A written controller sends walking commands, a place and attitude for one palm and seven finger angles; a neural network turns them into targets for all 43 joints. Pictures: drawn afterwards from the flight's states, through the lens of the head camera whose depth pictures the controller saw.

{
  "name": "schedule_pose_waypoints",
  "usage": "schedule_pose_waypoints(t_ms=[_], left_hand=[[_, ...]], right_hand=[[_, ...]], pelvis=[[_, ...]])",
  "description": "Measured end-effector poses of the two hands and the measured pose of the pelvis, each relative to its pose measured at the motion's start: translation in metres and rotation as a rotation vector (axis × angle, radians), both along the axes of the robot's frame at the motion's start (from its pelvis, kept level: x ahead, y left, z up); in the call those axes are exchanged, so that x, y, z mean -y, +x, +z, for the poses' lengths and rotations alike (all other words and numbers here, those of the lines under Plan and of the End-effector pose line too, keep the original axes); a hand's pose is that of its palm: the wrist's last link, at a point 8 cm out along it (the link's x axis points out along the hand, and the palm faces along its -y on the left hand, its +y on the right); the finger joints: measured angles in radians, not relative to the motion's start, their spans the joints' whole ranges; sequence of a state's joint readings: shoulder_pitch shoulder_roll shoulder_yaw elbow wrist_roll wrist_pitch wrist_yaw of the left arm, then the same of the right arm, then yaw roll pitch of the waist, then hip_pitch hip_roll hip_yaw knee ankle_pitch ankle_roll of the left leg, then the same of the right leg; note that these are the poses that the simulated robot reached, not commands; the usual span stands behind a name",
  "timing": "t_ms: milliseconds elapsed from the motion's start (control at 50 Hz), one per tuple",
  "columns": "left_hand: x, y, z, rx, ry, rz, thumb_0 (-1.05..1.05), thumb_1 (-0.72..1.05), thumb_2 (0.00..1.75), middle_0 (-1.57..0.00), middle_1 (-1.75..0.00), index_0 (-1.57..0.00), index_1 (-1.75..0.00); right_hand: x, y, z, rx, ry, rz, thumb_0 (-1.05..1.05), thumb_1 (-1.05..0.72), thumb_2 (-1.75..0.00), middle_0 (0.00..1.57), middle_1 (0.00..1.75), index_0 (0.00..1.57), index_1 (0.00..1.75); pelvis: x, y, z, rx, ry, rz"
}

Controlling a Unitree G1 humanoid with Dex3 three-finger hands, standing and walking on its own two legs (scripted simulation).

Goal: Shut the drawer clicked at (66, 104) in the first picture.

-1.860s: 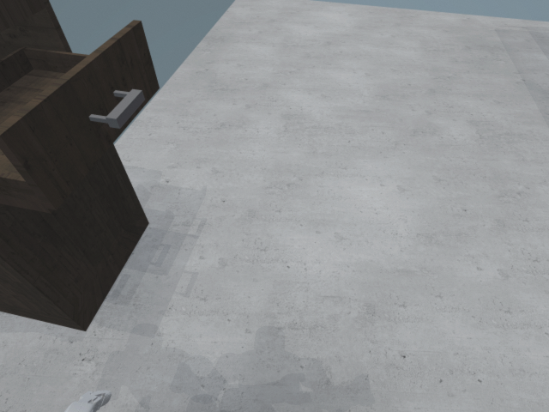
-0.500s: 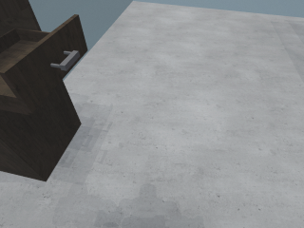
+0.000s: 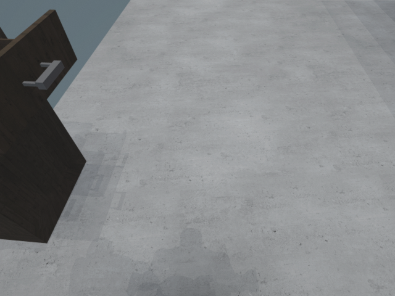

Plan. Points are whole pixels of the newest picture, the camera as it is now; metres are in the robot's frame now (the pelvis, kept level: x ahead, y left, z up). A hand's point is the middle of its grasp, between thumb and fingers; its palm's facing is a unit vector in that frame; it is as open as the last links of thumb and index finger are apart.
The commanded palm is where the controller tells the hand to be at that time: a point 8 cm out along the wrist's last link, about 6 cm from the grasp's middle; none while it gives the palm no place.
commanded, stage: walk around to get in front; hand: left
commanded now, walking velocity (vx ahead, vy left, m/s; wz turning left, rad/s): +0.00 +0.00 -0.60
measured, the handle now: (43, 74) +0.65 +0.52 +0.07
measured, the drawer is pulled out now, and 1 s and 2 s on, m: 0.26 0.26 0.26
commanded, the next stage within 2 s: none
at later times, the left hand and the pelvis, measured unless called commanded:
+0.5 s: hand out of the picture +0.07 +0.21 -0.16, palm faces -0.18 -0.95 -0.24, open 7.4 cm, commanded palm none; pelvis -0.03 +0.02 +0.01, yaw -15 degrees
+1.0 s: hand (155, 286) +0.16 +0.12 -0.15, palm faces -0.55 -0.79 -0.26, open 7.4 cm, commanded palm none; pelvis -0.05 +0.02 +0.00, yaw -34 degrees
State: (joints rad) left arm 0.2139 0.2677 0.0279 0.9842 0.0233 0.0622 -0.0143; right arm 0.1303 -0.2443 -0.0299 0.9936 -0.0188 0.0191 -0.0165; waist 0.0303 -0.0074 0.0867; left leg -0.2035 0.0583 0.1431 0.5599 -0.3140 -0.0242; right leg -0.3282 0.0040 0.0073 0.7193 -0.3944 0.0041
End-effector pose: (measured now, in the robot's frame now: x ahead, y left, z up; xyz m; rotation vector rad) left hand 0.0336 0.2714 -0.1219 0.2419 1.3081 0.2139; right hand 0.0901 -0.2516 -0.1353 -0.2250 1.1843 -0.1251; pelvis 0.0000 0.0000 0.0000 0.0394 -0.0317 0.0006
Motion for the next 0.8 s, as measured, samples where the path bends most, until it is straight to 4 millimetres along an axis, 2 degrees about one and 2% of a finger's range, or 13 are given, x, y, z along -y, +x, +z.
schedule_pose_waypoints(t_ms=[40,80,180,260,340,500,540,620,720,800], left_hand=[[0.013,0.000,-0.004,0.010,-0.003,-0.018,0.01,0.91,0.90,-0.20,-0.30,-0.20,-0.30],[0.025,-0.002,-0.004,0.016,-0.011,-0.022,0.01,0.91,0.90,-0.20,-0.30,-0.20,-0.30],[0.047,-0.010,0.002,-0.011,-0.046,-0.039,0.01,0.91,0.90,-0.20,-0.30,-0.20,-0.30],[0.052,-0.007,0.004,-0.020,-0.064,-0.074,0.01,0.90,0.89,-0.20,-0.30,-0.20,-0.30],[0.046,0.003,0.004,-0.011,-0.068,-0.113,0.01,0.90,0.89,-0.20,-0.30,-0.20,-0.30],[0.011,0.035,-0.006,0.023,-0.062,-0.215,0.01,0.90,0.90,-0.20,-0.30,-0.20,-0.30],[0.002,0.047,-0.011,0.036,-0.065,-0.243,0.01,0.90,0.90,-0.20,-0.30,-0.20,-0.30],[-0.005,0.073,-0.004,0.069,-0.069,-0.306,0.01,0.91,0.90,-0.20,-0.30,-0.20,-0.30],[0.004,0.099,0.004,0.089,-0.078,-0.391,0.01,0.91,0.90,-0.20,-0.30,-0.20,-0.30],[0.030,0.119,0.005,0.085,-0.081,-0.492,0.01,0.91,0.90,-0.19,-0.30,-0.19,-0.30]], right_hand=[[0.005,-0.011,-0.013,-0.015,0.023,-0.029,0.01,-0.90,-0.90,0.20,0.30,0.20,0.30],[0.008,-0.022,-0.017,-0.045,0.034,-0.054,0.01,-0.91,-0.90,0.20,0.30,0.20,0.30],[0.014,-0.043,-0.007,-0.077,0.041,-0.104,0.01,-0.91,-0.90,0.20,0.30,0.20,0.30],[0.019,-0.056,0.003,-0.065,0.027,-0.152,0.01,-0.91,-0.90,0.20,0.30,0.20,0.30],[0.020,-0.064,0.011,-0.042,0.002,-0.195,0.01,-0.91,-0.90,0.20,0.30,0.20,0.30],[0.005,-0.079,0.027,0.055,-0.059,-0.279,0.01,-0.91,-0.90,0.20,0.30,0.20,0.30],[-0.003,-0.091,0.029,0.073,-0.079,-0.302,0.01,-0.91,-0.90,0.20,0.30,0.20,0.30],[-0.019,-0.123,0.036,0.036,-0.081,-0.347,0.01,-0.91,-0.90,0.20,0.30,0.20,0.30],[-0.031,-0.158,0.034,0.000,-0.063,-0.426,0.01,-0.91,-0.90,0.20,0.30,0.20,0.30],[-0.036,-0.192,0.024,-0.024,-0.034,-0.518,0.01,-0.90,-0.90,0.20,0.30,0.20,0.30]], pelvis=[[0.007,-0.001,-0.007,0.002,-0.007,-0.020],[0.011,-0.005,-0.008,-0.001,-0.015,-0.024],[0.017,-0.012,0.004,-0.022,-0.011,-0.068],[0.016,-0.015,0.010,-0.041,-0.004,-0.111],[0.011,-0.019,0.012,-0.055,-0.005,-0.158],[-0.018,-0.030,0.007,-0.076,-0.023,-0.260],[-0.027,-0.033,0.004,-0.073,-0.027,-0.278],[-0.034,-0.036,0.011,-0.053,-0.039,-0.330],[-0.038,-0.037,0.014,-0.045,-0.059,-0.405],[-0.034,-0.040,0.011,-0.041,-0.060,-0.473]])
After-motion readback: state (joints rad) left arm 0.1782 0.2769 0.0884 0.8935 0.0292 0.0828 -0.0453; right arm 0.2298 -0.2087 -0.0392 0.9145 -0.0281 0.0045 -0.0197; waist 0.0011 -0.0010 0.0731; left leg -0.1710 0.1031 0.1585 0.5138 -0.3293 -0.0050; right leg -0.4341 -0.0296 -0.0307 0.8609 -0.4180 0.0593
